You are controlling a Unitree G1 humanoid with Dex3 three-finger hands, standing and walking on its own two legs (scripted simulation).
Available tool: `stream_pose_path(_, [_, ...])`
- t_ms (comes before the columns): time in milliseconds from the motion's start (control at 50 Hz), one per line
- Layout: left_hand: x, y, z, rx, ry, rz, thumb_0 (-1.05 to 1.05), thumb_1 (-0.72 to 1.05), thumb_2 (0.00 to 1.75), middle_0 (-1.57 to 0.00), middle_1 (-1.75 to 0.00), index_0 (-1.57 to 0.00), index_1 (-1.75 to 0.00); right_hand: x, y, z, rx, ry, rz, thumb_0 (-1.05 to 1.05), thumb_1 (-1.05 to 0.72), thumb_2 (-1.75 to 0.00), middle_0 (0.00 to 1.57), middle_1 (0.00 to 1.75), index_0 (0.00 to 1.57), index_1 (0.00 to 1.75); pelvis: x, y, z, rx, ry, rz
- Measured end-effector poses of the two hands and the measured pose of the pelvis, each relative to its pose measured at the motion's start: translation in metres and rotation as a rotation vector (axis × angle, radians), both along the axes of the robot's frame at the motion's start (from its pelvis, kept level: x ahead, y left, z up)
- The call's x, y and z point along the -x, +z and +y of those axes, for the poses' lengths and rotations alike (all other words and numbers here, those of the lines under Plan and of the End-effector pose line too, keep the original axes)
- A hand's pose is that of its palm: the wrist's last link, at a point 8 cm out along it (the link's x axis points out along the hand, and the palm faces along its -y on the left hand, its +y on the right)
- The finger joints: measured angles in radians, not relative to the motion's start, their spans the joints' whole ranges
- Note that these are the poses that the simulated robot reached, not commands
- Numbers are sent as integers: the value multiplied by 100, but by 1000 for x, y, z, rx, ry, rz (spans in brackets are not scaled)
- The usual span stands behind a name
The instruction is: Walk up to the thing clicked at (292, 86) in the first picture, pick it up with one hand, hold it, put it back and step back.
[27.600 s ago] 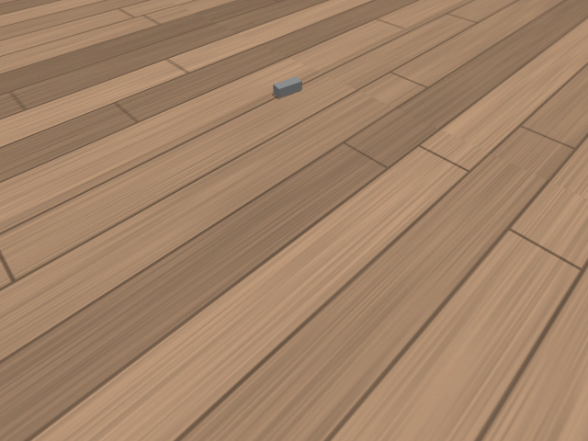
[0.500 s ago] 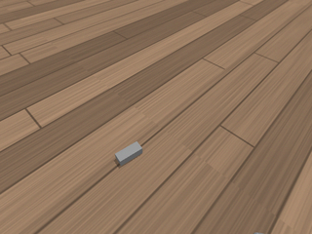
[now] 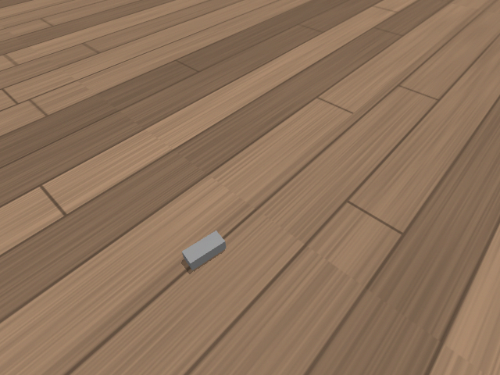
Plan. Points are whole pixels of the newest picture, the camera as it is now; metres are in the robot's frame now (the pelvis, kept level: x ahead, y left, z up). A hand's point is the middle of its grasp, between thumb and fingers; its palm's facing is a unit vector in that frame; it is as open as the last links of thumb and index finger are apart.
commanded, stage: stand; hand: left
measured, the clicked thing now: (204, 249) +0.78 +0.22 -0.75
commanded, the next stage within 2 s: walk up in 0.64 s
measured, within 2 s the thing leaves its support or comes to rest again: neither
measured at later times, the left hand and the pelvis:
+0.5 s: hand out of the picture +0.07 +0.25 -0.16, palm faces -0.04 -0.94 -0.34, open 7.4 cm; pelvis -0.01 +0.00 +0.00, yaw +0 degrees
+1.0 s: hand out of the picture +0.09 +0.34 -0.18, palm faces -0.03 -0.94 -0.35, open 7.4 cm; pelvis +0.07 +0.05 -0.02, yaw +0 degrees
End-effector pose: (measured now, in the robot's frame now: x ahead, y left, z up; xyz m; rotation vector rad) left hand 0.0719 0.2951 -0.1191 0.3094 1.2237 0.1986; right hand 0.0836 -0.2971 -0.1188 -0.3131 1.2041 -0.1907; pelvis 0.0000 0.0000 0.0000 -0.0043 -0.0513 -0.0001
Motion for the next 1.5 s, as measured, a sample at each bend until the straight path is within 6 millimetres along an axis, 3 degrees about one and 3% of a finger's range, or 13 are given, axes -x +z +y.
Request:
stream_pose_path(240, [9, 1, -2, -3, -13, 8, 1, 90, 90, -20, -30, -20, -30, 37, -4, -6, -1, -22, 60, 1, -91, -90, 20, 30, 21, 30, 9, 0, -4, 2, -2, 4])
stream_pose_path(440, [12, 1, -2, -7, -14, 21, 1, 90, 90, -20, -30, -20, -30, 43, -6, -6, -5, -23, 78, 1, -91, -90, 20, 30, 21, 30, 8, 0, -5, 1, -6, 12])
stream_pose_path(720, [5, 3, 4, 12, -4, -20, 1, 90, 90, -20, -30, -20, -30, 23, 1, -7, -3, -3, 37, 1, -91, -90, 20, 30, 21, 30, -5, 0, -1, 9, -1, 25])
stream_pose_path(820, [16, 2, 32, -9, 39, -15, 1, 90, 90, -20, -30, -20, -30, 1, 11, -10, 49, 24, 33, 1, -91, -90, 20, 30, 21, 30, -22, -3, 14, 10, 4, 19])
stream_pose_path(920, [17, -16, 73, -16, 54, 63, 1, 90, 90, -20, -30, -20, -30, -33, 15, 4, 98, 28, -24, 1, -91, -90, 20, 30, 21, 30, -49, -17, 42, 23, 3, -2])
stream_pose_path(1020, [-21, -22, 87, -11, 17, 95, 1, 91, 90, -20, -30, -20, -30, -38, 21, 25, 104, -28, -54, 1, -91, -90, 20, 30, 21, 30, -78, -15, 55, 9, -7, -3])
stream_pose_path(1140, [-85, -9, 86, 8, -42, 32, 1, 91, 90, -20, -30, -20, -30, -42, 23, 40, 74, -66, -15, 1, -90, -90, 20, 30, 21, 30, -116, -6, 60, -9, -27, -14])
stream_pose_path(1240, [-143, 0, 77, 0, -93, 9, 1, 91, 90, -20, -30, -20, -30, -59, 13, 41, 41, -88, 10, 1, -90, -90, 21, 30, 21, 30, -151, -7, 55, -21, -49, -16])
stream_pose_path(1340, [-216, 3, 54, -16, -152, -42, 1, 91, 90, -20, -30, -20, -30, -89, -8, 27, 11, -108, 24, 1, -90, -90, 21, 30, 21, 30, -192, -18, 40, -38, -74, -9])
stream_pose_path(1420, [-277, 5, 27, -34, -175, -119, 1, 91, 90, -20, -30, -20, -30, -124, -30, 9, -5, -113, 31, 1, -90, -90, 21, 30, 21, 30, -227, -30, 22, -6, -71, -7])
stream_pose_path(1500, [-312, 18, 5, -25, -160, -214, 1, 91, 90, -20, -30, -20, -30, -168, -26, 1, -25, -76, 21, 1, -91, -90, 20, 30, 21, 30, -253, -23, 7, -35, -74, -16])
